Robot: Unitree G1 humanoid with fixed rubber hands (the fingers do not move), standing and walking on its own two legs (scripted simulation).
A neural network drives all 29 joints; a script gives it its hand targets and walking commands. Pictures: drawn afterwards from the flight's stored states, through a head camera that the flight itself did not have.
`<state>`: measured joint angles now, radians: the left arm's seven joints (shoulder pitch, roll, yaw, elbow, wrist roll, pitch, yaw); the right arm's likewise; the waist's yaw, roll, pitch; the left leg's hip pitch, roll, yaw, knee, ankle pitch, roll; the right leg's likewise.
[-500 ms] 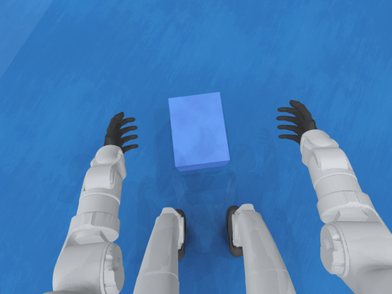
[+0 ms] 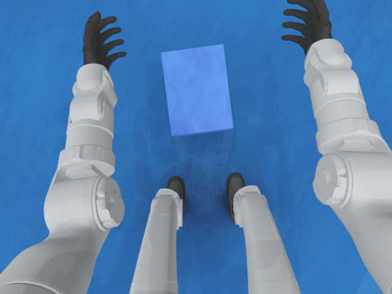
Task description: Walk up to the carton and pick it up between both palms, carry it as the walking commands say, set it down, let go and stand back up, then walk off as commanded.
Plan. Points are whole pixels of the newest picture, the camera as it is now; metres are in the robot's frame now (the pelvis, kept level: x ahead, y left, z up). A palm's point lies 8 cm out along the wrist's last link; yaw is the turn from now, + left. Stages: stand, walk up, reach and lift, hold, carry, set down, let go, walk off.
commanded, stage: reach and lift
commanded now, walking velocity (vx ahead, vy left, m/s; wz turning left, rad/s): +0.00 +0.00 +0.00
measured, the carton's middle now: (197, 95) +0.52 +0.02 -0.56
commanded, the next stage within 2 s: none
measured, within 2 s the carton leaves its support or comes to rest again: neither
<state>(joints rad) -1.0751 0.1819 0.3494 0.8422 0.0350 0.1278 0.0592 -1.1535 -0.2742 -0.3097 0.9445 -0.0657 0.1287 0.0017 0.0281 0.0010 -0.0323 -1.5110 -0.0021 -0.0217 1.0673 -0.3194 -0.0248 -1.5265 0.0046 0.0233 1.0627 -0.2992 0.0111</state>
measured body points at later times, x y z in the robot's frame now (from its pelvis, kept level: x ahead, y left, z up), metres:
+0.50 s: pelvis -0.01 +0.00 -0.10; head +0.32 +0.00 +0.21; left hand +0.51 +0.19 -0.23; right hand +0.53 -0.19 -0.23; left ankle +0.06 +0.13 -0.62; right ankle +0.07 -0.12 -0.62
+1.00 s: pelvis -0.03 +0.00 -0.22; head +0.32 +0.00 +0.05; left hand +0.51 +0.19 -0.38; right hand +0.53 -0.19 -0.38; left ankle +0.06 +0.13 -0.62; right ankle +0.07 -0.12 -0.62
